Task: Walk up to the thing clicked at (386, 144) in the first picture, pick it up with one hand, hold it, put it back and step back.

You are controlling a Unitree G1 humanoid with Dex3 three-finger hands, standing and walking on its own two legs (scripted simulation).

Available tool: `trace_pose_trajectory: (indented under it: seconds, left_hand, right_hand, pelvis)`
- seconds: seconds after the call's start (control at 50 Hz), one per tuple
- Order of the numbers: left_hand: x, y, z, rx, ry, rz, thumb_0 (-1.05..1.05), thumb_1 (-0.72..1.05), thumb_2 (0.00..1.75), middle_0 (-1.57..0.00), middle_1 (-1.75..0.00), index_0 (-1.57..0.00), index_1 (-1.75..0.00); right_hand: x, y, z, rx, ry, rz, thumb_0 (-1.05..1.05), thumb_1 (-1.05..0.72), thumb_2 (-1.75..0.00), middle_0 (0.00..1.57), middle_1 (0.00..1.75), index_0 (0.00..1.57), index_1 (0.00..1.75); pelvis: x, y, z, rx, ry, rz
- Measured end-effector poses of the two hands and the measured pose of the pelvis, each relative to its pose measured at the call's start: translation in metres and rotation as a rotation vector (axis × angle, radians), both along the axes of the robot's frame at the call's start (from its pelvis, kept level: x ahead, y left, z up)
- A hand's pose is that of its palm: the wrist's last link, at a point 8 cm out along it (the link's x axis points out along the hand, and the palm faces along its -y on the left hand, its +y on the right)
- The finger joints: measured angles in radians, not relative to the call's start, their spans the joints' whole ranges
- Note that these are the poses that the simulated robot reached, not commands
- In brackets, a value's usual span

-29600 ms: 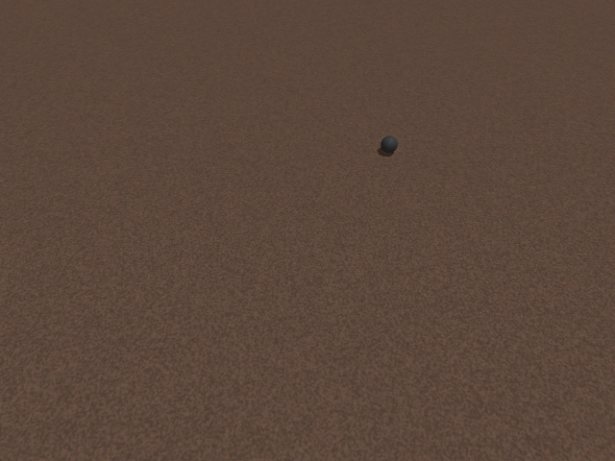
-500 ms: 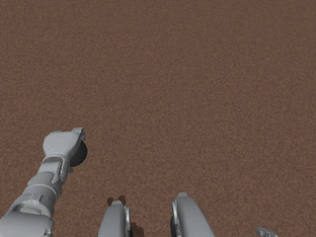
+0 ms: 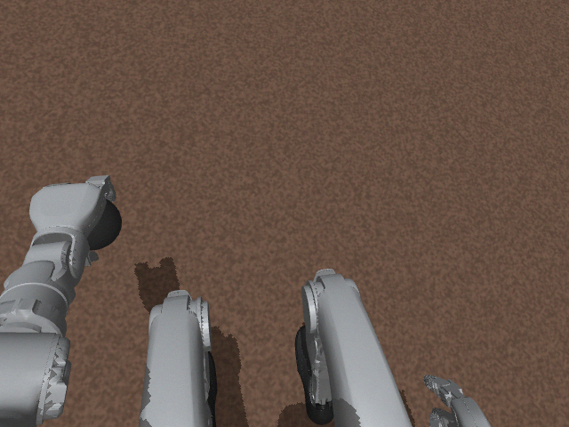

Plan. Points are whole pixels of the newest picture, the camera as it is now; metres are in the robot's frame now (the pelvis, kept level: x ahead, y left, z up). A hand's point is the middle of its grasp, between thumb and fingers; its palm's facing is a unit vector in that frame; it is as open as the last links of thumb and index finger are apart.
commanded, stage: crouch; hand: left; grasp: from above
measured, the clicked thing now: (91, 222) +0.43 +0.24 -0.17
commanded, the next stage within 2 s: lower in 0.78 s
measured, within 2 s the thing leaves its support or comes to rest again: neither
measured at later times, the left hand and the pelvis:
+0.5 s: hand (101, 236) +0.43 +0.25 -0.25, palm faces -0.46 -0.02 -0.89, open 10.8 cm; pelvis -0.01 +0.00 -0.07, yaw -2 degrees
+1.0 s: hand (109, 238) +0.43 +0.25 -0.29, palm faces -0.48 -0.03 -0.88, open 10.8 cm; pelvis -0.01 +0.00 -0.11, yaw -3 degrees
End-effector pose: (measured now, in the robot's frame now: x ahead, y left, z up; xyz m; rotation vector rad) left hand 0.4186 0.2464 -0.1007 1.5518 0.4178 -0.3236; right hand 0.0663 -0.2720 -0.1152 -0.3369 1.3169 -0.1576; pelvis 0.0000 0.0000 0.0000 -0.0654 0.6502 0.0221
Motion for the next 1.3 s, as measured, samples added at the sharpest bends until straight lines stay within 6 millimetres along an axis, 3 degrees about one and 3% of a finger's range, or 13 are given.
trace_pose_trajectory:
  seconds: [0.2,0.42,0.8,1.0,1.3]
  left_hand:
    - [0.011,0.001,-0.044,-0.016,0.003,0.014,-0.01,-0.14,0.79,-0.62,-0.88,-0.50,-0.82]
    - [0.012,0.005,-0.080,-0.014,0.009,0.011,-0.01,-0.13,0.77,-0.62,-0.87,-0.50,-0.82]
    - [0.020,0.004,-0.116,-0.016,0.012,0.017,-0.01,-0.12,0.77,-0.62,-0.87,-0.50,-0.82]
    - [0.020,0.007,-0.134,-0.021,0.030,0.012,-0.01,-0.13,0.75,-0.63,-0.86,-0.51,-0.81]
    - [0.023,0.007,-0.177,-0.039,0.012,0.010,-0.01,-0.12,0.75,-0.64,-0.85,-0.51,-0.81]
  right_hand:
    - [0.006,-0.008,-0.025,-0.011,0.015,0.029,0.01,-0.91,-0.90,0.20,0.30,0.20,0.30]
    - [-0.012,-0.005,-0.054,0.006,0.062,0.022,0.01,-0.92,-0.90,0.20,0.30,0.20,0.30]
    - [-0.046,-0.008,-0.087,0.017,0.122,0.019,0.01,-0.92,-0.90,0.20,0.30,0.20,0.30]
    - [-0.047,-0.010,-0.097,0.010,0.134,0.036,0.00,-0.92,-0.90,0.20,0.30,0.20,0.30]
    - [-0.044,-0.008,-0.115,0.003,0.148,0.062,0.00,-0.92,-0.90,0.20,0.30,0.20,0.30]
  pelvis:
    - [0.001,-0.001,-0.032,-0.013,0.009,-0.009]
    - [-0.003,0.001,-0.062,-0.019,0.002,-0.014]
    - [-0.011,-0.002,-0.101,-0.022,-0.025,-0.024]
    - [-0.012,-0.001,-0.114,-0.027,-0.035,-0.027]
    - [-0.008,0.000,-0.139,-0.044,-0.048,-0.035]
